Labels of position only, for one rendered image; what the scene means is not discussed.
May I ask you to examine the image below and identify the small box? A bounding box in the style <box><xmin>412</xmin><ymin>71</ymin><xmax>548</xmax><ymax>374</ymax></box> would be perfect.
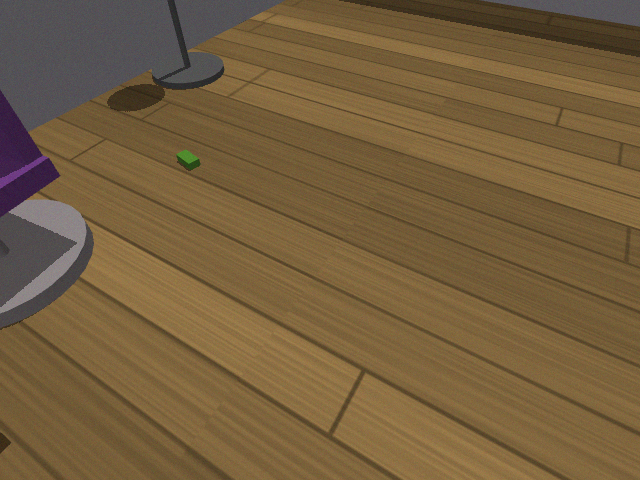
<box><xmin>176</xmin><ymin>150</ymin><xmax>201</xmax><ymax>170</ymax></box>

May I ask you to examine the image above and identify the coat stand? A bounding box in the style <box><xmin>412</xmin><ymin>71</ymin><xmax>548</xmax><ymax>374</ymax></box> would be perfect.
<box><xmin>152</xmin><ymin>0</ymin><xmax>224</xmax><ymax>89</ymax></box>

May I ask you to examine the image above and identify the office chair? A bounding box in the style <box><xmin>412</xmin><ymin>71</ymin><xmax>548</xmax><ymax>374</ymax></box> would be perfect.
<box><xmin>0</xmin><ymin>90</ymin><xmax>94</xmax><ymax>328</ymax></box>

